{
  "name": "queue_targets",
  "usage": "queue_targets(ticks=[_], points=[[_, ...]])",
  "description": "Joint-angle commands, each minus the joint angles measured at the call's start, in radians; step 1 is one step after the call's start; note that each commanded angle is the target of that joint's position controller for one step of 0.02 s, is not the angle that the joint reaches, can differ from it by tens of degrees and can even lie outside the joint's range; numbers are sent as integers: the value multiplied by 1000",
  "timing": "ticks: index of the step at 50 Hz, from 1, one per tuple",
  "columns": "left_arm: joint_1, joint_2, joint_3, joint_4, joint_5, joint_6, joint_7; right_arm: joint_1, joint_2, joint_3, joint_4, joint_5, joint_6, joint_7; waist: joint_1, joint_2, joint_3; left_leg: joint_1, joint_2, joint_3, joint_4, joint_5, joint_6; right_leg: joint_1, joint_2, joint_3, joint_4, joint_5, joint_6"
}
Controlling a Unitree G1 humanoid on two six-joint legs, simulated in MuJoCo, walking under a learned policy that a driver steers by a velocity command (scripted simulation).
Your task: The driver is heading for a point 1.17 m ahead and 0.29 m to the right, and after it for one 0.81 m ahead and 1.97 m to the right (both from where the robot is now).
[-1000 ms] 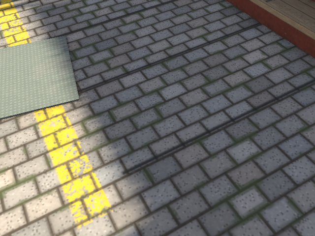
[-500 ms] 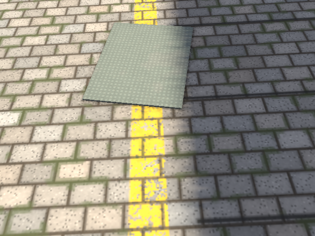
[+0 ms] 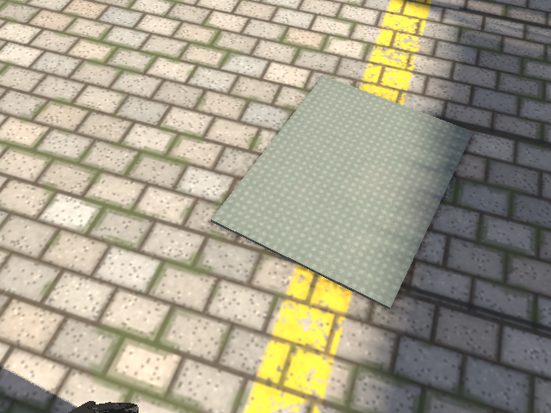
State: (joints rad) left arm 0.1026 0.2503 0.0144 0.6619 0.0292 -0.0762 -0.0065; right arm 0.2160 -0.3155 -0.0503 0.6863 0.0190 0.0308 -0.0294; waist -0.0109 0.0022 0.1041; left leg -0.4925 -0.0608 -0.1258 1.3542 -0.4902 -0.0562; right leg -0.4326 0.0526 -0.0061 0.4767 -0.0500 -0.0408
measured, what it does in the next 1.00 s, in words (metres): walks ahead: left foot, then right foot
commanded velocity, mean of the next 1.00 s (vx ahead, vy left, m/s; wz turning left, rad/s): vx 0.73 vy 0.00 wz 0.07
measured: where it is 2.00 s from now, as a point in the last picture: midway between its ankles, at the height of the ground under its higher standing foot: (315, 97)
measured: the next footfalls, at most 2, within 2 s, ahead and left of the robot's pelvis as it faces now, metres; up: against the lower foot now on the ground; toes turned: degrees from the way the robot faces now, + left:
left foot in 0.26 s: +0.10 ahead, +0.12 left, +0.00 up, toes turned +0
right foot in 0.64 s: +0.41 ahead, -0.14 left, +0.00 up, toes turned -3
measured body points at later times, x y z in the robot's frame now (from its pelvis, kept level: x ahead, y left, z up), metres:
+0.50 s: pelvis +0.16 +0.00 +0.02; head +0.16 +0.02 +0.47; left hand +0.34 +0.26 -0.07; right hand +0.15 -0.28 -0.09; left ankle +0.06 +0.11 -0.72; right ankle +0.27 -0.14 -0.67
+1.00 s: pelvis +0.53 -0.05 +0.01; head +0.55 -0.05 +0.46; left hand +0.46 +0.21 -0.12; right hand +0.75 -0.28 -0.07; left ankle +0.75 +0.09 -0.67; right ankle +0.37 -0.14 -0.72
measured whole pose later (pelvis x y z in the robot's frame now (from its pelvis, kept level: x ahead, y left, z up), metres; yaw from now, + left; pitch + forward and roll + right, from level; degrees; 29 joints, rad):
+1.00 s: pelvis +0.53 -0.05 +0.01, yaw +1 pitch +2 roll -2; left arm 0.53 0.26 0.04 0.92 0.00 -0.10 -0.02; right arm 0.05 -0.27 0.00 0.69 -0.03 -0.05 0.07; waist 0.06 0.03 0.01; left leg -0.77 0.11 0.05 0.72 0.08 0.07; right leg 0.18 0.08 -0.06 0.08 -0.30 -0.05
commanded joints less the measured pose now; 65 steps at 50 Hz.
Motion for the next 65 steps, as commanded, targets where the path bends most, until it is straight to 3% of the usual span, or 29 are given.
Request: queue_targets(ticks=[1,4,8,12,13,14,15,16,20,29,31,32,33,34,35,36,37,40,44,49,53,55,56,57,58,59,60,63,65], points=[[-37,91,24,-30,-1,-19,-12,145,1,5,-38,-16,-8,-9,-54,-68,-174,100,71,45,-308,34,-6,59,-202,170,-183,437,-186],[-3,130,41,12,-12,-7,-10,96,4,17,-41,-23,-21,-8,-27,-104,-283,185,89,54,-508,174,-8,146,-245,164,-157,526,-218],[10,237,74,8,-58,30,-6,16,-87,-9,-72,-5,-16,19,-3,-174,-204,219,79,113,-625,141,69,26,-293,322,-331,-561,-186],[9,170,57,11,-67,33,6,155,-50,-9,4,-21,-55,25,-90,-100,-149,468,62,168,-860,133,158,-142,-220,222,-225,-631,-80],[-39,91,35,-18,-59,27,4,255,-77,-17,33,-21,-67,18,-127,48,-133,587,206,-45,-1005,-26,209,-304,-136,123,54,-562,-20],[1,-6,13,-44,0,40,-19,248,-163,-23,5,-88,-65,31,-107,357,-106,648,423,-470,-1233,-434,267,-530,8,-48,346,-498,21],[-71,107,43,-61,34,43,-22,200,-157,-36,-6,-82,-69,23,-102,158,2,523,448,-540,-1270,-433,310,-597,-50,76,438,-340,16],[-60,130,55,-63,21,42,-33,148,-135,-31,-7,-63,-72,24,-52,100,2,495,399,-443,-1245,-317,287,-567,-76,105,450,-234,24],[22,143,63,-17,19,52,-63,145,-99,-23,10,-36,-112,36,-12,114,-80,433,268,-175,-1273,-44,239,-367,-96,25,469,-91,72],[-181,121,42,-90,0,50,-75,257,-147,-44,92,-41,-123,38,-82,115,29,453,307,-28,-1304,212,233,-149,-106,-71,98,-85,8],[-91,136,49,-73,8,45,-57,250,-169,-46,116,-38,-120,38,-28,125,-10,463,309,23,-1167,631,228,19,-47,-117,60,-188,-37],[81,153,61,-21,13,38,-40,236,-172,-45,128,-36,-117,37,62,87,-99,421,270,96,-940,905,211,238,-6,-133,36,-192,-59],[323,203,82,51,26,27,-21,218,-156,-36,121,-40,-118,35,172,29,-248,233,212,144,-633,867,193,571,-53,-68,68,-259,-86],[482,357,118,71,42,24,-5,223,-39,-3,53,-17,-128,42,217,-287,-394,-112,80,184,-209,431,143,834,-353,419,-74,-783,-156],[467,334,106,73,24,15,-12,148,-48,-6,38,-31,-138,39,198,-290,-391,-269,-11,6,-48,20,173,790,-419,782,-268,-944,-152],[350,268,91,79,23,20,-10,79,-73,-15,30,-31,-136,43,135,-151,-210,-367,60,-6,14,114,187,674,-405,645,-230,-788,-137],[305,220,82,74,16,17,-13,74,-73,-9,36,-35,-141,52,99,-54,-165,-328,116,20,-38,200,186,563,-371,518,-229,-649,-138],[225,142,54,85,-2,1,-12,94,-25,8,52,-71,-106,77,-1,-104,-79,-221,188,62,-145,260,135,314,-269,329,-331,-513,-131],[294,132,53,136,-19,-31,-19,-94,-20,20,-20,-63,-85,90,5,-57,50,-350,217,113,-302,410,93,264,-233,188,-450,-299,-166],[344,157,53,181,-38,-58,-14,-255,6,43,-69,-46,-94,107,19,-22,72,-88,157,202,-689,659,135,266,-217,17,-563,123,-141],[381,229,60,228,-14,-38,4,-212,-36,29,-55,-53,-90,77,-25,-87,-56,34,26,264,-759,467,188,572,-254,-39,-311,889,-106],[344,267,70,234,15,-2,23,145,-109,-6,50,-51,-85,50,-197,-107,-253,399,-30,256,-779,309,220,529,-256,-67,155,1005,-81],[367,193,51,214,17,0,23,333,-185,-33,92,-71,-84,30,-244,-34,-383,708,146,50,-747,78,235,286,-210,-48,513,680,-82],[530,-8,0,179,-32,-11,-6,327,-271,-65,95,-92,-101,31,-89,345,-573,1086,487,-523,-863,-258,385,-165,-23,30,958,-407,-48],[379,101,21,182,-41,-17,1,307,-188,-55,86,-69,-94,32,-158,145,-566,986,465,-695,-1098,-361,312,-246,-18,112,1015,-387,-76],[224,136,33,139,-44,-16,4,188,-160,-45,99,-76,-108,26,-115,63,-305,775,423,-472,-1115,-129,263,-306,-80,90,957,-246,-80],[206,131,28,141,-37,-15,-2,113,-107,-35,101,-80,-118,31,-68,-31,-223,623,383,-334,-1108,15,237,-265,-128,97,887,-187,-88],[260,68,23,160,-10,41,-33,95,-6,-4,148,-56,-137,34,34,56,-128,357,317,-61,-1193,73,167,-149,-173,94,845,-179,-66],[181,49,20,126,-5,70,-46,94,-29,-11,166,-37,-156,38,53,56,-50,304,316,53,-1260,115,148,-234,-189,72,833,-137,-46]])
